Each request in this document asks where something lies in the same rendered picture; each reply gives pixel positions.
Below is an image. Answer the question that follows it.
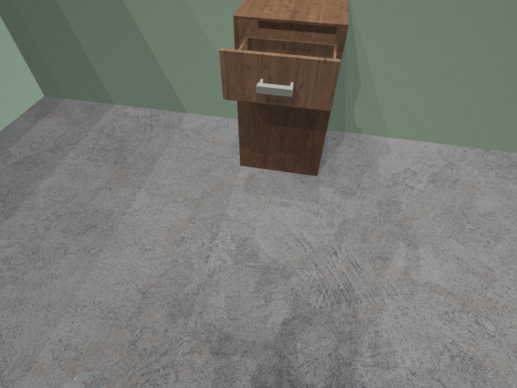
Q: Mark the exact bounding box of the drawer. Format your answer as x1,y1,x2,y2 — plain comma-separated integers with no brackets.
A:
219,36,341,112

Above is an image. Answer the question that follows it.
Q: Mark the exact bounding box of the left robot hand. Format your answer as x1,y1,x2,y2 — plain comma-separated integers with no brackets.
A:
62,371,104,388

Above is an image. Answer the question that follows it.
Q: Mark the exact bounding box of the handle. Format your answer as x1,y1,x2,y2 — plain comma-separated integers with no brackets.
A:
256,79,294,97

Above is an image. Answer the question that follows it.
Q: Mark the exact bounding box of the cabinet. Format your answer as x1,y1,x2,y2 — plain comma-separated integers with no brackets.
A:
233,0,349,176

